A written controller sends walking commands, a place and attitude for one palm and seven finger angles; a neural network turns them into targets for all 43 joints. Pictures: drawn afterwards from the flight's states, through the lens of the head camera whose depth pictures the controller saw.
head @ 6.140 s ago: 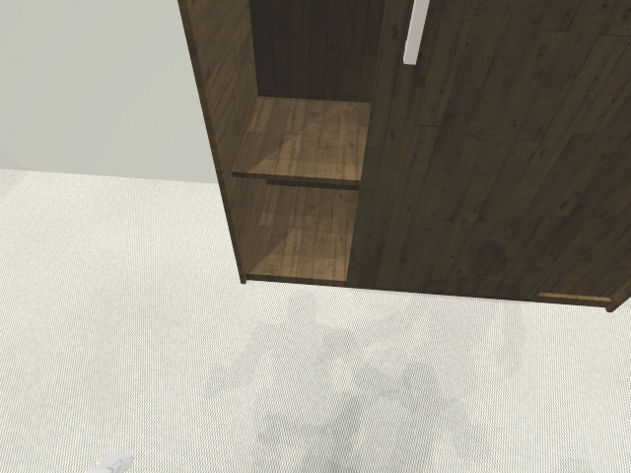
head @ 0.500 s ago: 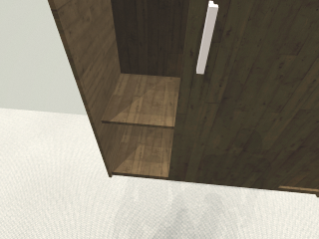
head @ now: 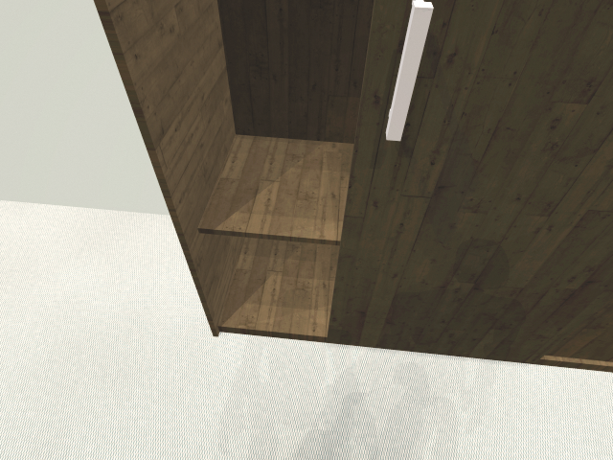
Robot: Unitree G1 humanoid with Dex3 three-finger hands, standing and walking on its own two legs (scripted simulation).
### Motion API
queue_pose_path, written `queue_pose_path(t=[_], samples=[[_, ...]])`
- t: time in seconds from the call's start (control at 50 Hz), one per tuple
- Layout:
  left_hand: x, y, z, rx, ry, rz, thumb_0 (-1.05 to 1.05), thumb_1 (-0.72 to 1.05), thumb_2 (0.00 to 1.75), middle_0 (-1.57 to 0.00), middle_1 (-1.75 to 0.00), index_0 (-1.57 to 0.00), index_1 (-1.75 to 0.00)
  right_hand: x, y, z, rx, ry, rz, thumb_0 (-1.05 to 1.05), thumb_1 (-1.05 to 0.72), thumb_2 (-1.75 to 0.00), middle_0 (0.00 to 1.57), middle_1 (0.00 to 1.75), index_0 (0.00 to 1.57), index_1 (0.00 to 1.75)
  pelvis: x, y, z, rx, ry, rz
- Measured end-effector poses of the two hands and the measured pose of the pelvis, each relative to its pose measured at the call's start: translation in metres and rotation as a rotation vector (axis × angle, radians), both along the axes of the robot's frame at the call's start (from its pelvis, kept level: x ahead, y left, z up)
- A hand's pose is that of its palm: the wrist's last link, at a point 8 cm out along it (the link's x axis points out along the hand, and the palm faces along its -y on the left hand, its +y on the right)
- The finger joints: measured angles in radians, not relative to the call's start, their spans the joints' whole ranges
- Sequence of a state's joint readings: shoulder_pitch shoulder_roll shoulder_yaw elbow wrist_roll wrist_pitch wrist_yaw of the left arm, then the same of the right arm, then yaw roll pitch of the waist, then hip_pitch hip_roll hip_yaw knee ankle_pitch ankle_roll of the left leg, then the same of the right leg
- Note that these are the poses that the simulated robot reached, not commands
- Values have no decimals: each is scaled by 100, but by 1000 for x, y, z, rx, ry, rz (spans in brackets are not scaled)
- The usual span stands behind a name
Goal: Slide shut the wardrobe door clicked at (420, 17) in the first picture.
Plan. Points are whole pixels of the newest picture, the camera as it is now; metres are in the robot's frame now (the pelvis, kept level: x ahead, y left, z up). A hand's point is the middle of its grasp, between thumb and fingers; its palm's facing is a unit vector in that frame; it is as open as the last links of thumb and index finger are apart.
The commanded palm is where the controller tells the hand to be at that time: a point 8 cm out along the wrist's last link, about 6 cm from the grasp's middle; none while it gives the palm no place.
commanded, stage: look again from close up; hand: right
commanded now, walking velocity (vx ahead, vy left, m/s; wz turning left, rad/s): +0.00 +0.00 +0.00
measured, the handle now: (404, 72) +0.59 -0.10 +0.24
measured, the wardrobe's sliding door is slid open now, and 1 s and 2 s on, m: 0.38 0.38 0.38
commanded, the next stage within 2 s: shuffle to correct the standing spot in 0.36 s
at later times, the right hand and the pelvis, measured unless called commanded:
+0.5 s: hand out of the picture +0.01 -0.16 -0.17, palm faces +0.02 +0.98 -0.17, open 7.4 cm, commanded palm none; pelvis +0.02 +0.00 +0.00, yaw +0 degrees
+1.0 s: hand out of the picture +0.02 -0.12 -0.19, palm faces +0.08 +0.99 -0.11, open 7.4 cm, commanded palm none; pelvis +0.11 +0.02 -0.02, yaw +1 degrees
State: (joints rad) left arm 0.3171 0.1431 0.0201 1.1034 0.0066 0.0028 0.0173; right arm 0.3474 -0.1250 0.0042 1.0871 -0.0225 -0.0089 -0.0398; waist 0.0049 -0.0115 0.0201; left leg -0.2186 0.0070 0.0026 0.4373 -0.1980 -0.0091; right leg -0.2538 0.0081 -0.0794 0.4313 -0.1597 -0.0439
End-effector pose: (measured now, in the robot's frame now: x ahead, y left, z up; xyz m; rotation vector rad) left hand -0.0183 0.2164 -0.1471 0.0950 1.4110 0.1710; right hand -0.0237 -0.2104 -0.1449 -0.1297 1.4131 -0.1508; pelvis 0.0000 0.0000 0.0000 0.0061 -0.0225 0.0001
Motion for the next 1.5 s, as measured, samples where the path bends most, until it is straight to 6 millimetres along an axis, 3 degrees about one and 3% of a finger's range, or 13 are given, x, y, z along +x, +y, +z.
queue_pose_path(t=[0.54,0.76,0.86,0.98,1.06,1.18,1.28,1.4,1.5], samples=[[29,2,2,1,-16,-12,0,90,90,-20,-30,-20,-30,27,5,1,7,-6,12,1,-91,-90,20,30,20,30,20,4,2,-5,0,5],[35,18,-6,-9,31,19,0,90,90,-20,-30,-20,-30,31,17,1,2,47,-14,1,-91,-90,20,30,19,30,50,20,-3,-19,15,10],[56,30,-8,7,46,1,1,90,90,-20,-30,-20,-30,34,30,-3,13,73,-55,0,-91,-90,20,30,19,30,71,28,-7,7,23,-1],[112,32,-6,52,-21,-24,1,90,90,-20,-30,-20,-30,39,41,-16,66,139,-85,0,-91,-90,20,30,20,30,101,24,-14,14,16,-1],[137,30,0,69,-84,5,0,90,90,-20,-30,-20,-30,67,41,-18,80,177,-29,1,-91,-90,20,30,20,30,119,25,-12,-11,10,38],[144,29,-2,26,7,-1,0,91,90,-20,-30,-20,-30,146,40,-11,31,40,-1,1,-92,-90,20,30,20,30,138,37,-5,-13,11,19],[156,46,-14,0,42,26,1,90,90,-20,-30,-20,-30,188,31,-8,-48,-33,17,2,-93,-90,20,30,20,30,149,53,-12,-14,19,7],[186,64,-9,40,-4,-7,1,90,90,-20,-30,-20,-30,214,24,0,-75,-110,17,1,-92,-90,20,30,20,30,142,50,-8,-10,15,-4],[209,61,2,81,-116,-34,0,91,90,-20,-30,-20,-30,219,13,-7,-46,-147,24,1,-91,-90,20,30,20,30,136,37,-10,3,9,1]])
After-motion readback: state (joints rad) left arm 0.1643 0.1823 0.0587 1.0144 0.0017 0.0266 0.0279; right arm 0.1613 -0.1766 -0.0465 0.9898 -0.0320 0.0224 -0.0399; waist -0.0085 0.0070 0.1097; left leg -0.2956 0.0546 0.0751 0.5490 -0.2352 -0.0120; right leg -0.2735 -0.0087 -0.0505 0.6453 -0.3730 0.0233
